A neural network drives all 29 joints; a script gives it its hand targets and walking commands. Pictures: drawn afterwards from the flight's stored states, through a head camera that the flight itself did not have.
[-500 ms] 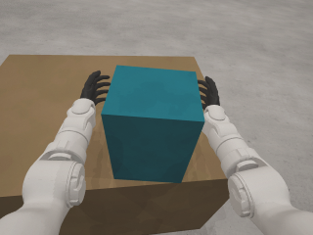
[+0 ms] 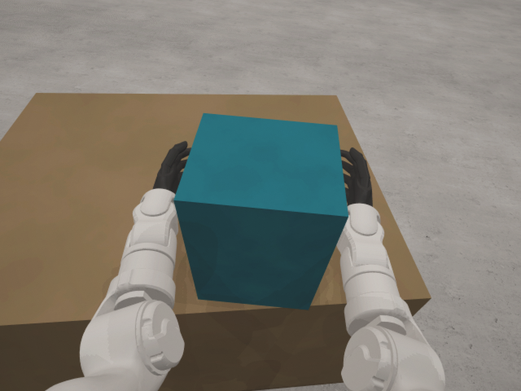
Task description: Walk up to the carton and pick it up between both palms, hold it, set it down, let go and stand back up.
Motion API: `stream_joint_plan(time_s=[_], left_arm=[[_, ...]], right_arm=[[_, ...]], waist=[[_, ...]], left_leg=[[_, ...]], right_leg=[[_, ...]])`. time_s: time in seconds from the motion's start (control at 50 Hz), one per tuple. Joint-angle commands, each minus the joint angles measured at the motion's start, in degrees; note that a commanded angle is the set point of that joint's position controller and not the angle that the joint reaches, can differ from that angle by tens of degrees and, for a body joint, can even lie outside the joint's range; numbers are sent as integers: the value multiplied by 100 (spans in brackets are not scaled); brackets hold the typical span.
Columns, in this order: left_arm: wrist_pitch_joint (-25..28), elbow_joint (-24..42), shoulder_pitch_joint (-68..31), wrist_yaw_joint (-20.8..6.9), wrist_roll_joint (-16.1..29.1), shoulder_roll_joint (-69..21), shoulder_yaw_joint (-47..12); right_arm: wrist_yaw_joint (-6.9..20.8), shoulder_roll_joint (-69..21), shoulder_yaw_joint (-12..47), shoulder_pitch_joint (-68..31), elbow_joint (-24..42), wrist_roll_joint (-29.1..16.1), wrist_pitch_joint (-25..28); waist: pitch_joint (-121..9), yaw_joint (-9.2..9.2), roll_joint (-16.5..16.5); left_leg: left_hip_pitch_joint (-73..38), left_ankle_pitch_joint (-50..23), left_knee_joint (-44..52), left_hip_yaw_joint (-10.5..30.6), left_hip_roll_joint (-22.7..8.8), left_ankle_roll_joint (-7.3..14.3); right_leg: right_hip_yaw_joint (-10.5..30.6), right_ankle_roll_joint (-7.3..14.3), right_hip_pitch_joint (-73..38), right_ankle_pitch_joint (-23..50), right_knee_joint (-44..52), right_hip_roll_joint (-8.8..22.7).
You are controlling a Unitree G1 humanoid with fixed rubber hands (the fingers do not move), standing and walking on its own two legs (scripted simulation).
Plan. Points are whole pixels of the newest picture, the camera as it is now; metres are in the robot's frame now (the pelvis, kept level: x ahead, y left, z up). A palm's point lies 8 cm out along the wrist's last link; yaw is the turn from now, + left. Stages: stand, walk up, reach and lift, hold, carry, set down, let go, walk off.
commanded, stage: reach and lift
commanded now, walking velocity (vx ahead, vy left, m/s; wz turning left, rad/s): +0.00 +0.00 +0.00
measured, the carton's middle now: (260, 220) +0.39 +0.00 +0.05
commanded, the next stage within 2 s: none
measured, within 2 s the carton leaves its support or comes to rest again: leaves its support in 1.34 s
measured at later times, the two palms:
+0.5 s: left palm (168, 191) +0.41 +0.15 +0.10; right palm (356, 202) +0.38 -0.15 +0.10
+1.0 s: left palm (168, 191) +0.41 +0.15 +0.10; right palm (355, 203) +0.38 -0.15 +0.10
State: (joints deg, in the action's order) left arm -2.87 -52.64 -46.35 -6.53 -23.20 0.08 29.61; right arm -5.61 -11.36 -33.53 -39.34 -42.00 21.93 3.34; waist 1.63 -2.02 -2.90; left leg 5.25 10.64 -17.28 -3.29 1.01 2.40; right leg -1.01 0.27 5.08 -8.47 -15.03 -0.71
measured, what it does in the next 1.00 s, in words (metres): stands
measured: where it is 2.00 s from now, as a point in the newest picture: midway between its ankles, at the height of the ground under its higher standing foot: outside the picture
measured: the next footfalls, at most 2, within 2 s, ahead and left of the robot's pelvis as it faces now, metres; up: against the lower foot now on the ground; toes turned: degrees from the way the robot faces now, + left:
none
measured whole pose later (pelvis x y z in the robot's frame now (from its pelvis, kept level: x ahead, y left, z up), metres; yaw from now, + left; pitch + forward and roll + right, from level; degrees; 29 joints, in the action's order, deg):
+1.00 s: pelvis +0.00 +0.00 +0.00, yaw +1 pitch -3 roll -1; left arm -9.1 -42.1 -42.8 -6.0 -21.4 -1.0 24.5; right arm -7.5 -8.6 -26.2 -36.9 -44.2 14.4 9.0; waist 4.4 -2.7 -3.8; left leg 3.8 10.7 -16.9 -3.3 0.6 2.2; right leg -3.9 0.5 2.6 -8.1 -13.1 -0.5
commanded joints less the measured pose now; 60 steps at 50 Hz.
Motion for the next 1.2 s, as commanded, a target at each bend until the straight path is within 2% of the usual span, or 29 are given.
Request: stream_joint_plan(time_s=[0.0,0.06,0.1,0.12,0.16,0.18,0.24,0.26,0.38,0.4,0.42,0.5,0.54,0.58,0.6,0.62,0.7,0.74,0.8,0.86,0.92,0.94,0.98,1.02,1.04,1.1,1.18], left_arm=[[34,671,-2618,-480,71,-2415,-1184],[-48,952,-2490,-473,150,-2533,-1402],[-86,1223,-2510,-423,213,-2613,-1575],[-95,1361,-2472,-383,231,-2679,-1683],[-196,1366,-2185,-344,173,-2660,-1688],[-241,1349,-2106,-355,173,-2659,-1686],[-388,1236,-1965,-421,142,-2528,-1597],[-396,1213,-1971,-452,155,-2489,-1613],[-405,1209,-1972,-535,102,-2408,-1516],[-384,1200,-2038,-547,134,-2387,-1500],[-358,1183,-2090,-534,150,-2414,-1530],[-239,1193,-2246,-483,176,-2458,-1609],[-216,1207,-2176,-481,167,-2465,-1607],[-279,1080,-2015,-495,118,-2466,-1525],[-314,1052,-1918,-499,79,-2446,-1498],[-315,1120,-1950,-510,125,-2479,-1553],[-253,1239,-2106,-469,249,-2606,-1767],[-224,1232,-2038,-416,235,-2679,-1855],[-328,1155,-1972,-407,230,-2699,-1895],[-466,1062,-1833,-395,235,-2658,-1833],[-445,1175,-2035,-403,310,-2631,-1859],[-445,1239,-2069,-408,291,-2647,-1872],[-423,1232,-2092,-388,290,-2680,-1896],[-356,1351,-2263,-351,360,-2728,-1994],[-334,1335,-2258,-315,370,-2787,-2092],[-337,1486,-2201,-233,395,-2894,-2256],[-420,1459,-2276,-235,506,-2822,-2279]], right_arm=[[811,-2268,1937,-2488,-89,-7,343],[774,-2185,1998,-2333,-177,-110,425],[774,-2112,1982,-2245,-271,-148,476],[786,-2105,1978,-2213,-284,-176,528],[794,-2000,2050,-2083,-396,-248,544],[786,-1994,2093,-2123,-320,-320,549],[715,-1947,2151,-2067,-219,-351,464],[689,-1978,2176,-2099,-55,-354,486],[641,-2009,2218,-1954,33,-349,423],[636,-2025,2227,-2007,74,-346,431],[628,-1987,2142,-1991,43,-286,440],[641,-2027,2026,-2011,-9,-142,513],[664,-2077,2197,-1983,18,-217,554],[658,-2037,2230,-1965,-25,-278,553],[644,-2042,2281,-1937,-32,-302,547],[620,-2063,2314,-2008,56,-296,577],[562,-2062,2301,-2074,-38,-302,719],[556,-2079,2366,-2042,-150,-373,756],[531,-1985,2346,-2020,-276,-424,718],[517,-1891,2443,-2124,-139,-553,676],[491,-1975,2465,-2177,-120,-547,657],[493,-2003,2447,-2080,-205,-551,630],[494,-2041,2432,-2203,-70,-523,665],[503,-2044,2411,-2307,-50,-499,712],[510,-1987,2385,-2330,-69,-496,764],[508,-2009,2476,-2344,-130,-581,810],[471,-1967,2725,-2632,-19,-783,827]], waist=[[-2027,52,401],[-2048,-9,462],[-2071,-93,479],[-2166,-84,565],[-1977,-101,517],[-1919,-61,528],[-1461,-123,322],[-1588,-77,322],[-1514,-69,317],[-1575,-64,177],[-1605,-111,227],[-1826,-140,270],[-1869,-47,292],[-1674,-78,304],[-1646,-30,293],[-1727,-80,219],[-2005,-142,295],[-1946,-112,397],[-1731,-167,402],[-1614,-43,270],[-1770,-98,209],[-1775,-141,268],[-2013,-94,345],[-2200,-121,348],[-2265,-146,480],[-2455,-148,580],[-2260,-113,397]], left_leg=[[-792,-2235,-64,-260,-129,-387],[-1066,-2517,-147,-226,-148,-484],[-1290,-2769,-212,-197,-196,-556],[-1462,-2987,-267,-179,-209,-592],[-1627,-3042,-306,-161,-221,-595],[-1454,-2932,-293,-179,-190,-562],[-884,-2081,-82,-206,-129,-398],[-738,-1867,-12,-223,-102,-338],[-613,-1506,125,-267,-55,-267],[-517,-1329,169,-264,-60,-225],[-498,-1257,184,-240,-73,-254],[-672,-1433,126,-230,-100,-293],[-726,-1749,58,-235,-106,-305],[-696,-1785,51,-246,-93,-290],[-654,-1810,50,-250,-80,-272],[-627,-1823,51,-249,-85,-269],[-823,-2141,-68,-203,-103,-375],[-929,-2441,-148,-172,-125,-439],[-930,-2313,-110,-151,-154,-456],[-788,-2062,-29,-184,-129,-371],[-653,-1821,28,-194,-107,-311],[-696,-1802,50,-198,-106,-310],[-697,-1784,34,-208,-83,-320],[-739,-1808,28,-185,-105,-351],[-838,-2032,-38,-163,-130,-430],[-1114,-2502,-167,-144,-155,-504],[-772,-2264,-120,-142,-107,-424]], right_leg=[[-402,-281,-1032,1703,-122,-87],[-463,-295,-924,1861,-127,-119],[-535,-270,-723,1603,-71,-186],[-586,-242,-610,1549,-46,-218],[-588,-209,-529,1490,28,-223],[-551,-198,-606,1588,18,-182],[-504,-298,-937,1519,-24,-91],[-496,-342,-1050,1591,-51,-43],[-478,-391,-1202,1582,-53,18],[-478,-401,-1208,1509,-57,28],[-479,-389,-1142,1423,-65,30],[-553,-344,-1015,1376,-26,-11],[-548,-331,-1029,1625,-80,-14],[-518,-336,-1109,1759,-91,-12],[-522,-345,-1160,1817,-98,-12],[-516,-358,-1186,1927,-109,-22],[-592,-335,-1036,2002,-125,-68],[-607,-275,-963,2041,-126,-105],[-612,-226,-826,1729,-20,-112],[-581,-228,-885,1560,40,-105],[-558,-290,-955,1677,5,-56],[-566,-291,-970,1695,-13,-56],[-540,-276,-937,1659,14,-28],[-580,-269,-886,1587,7,-48],[-607,-223,-824,1701,-19,-69],[-611,-180,-770,1899,-5,-119],[-565,-253,-962,2072,-54,-85]])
